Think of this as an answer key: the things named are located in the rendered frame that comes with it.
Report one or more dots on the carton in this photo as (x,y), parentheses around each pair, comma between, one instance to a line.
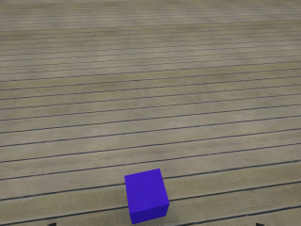
(146,195)

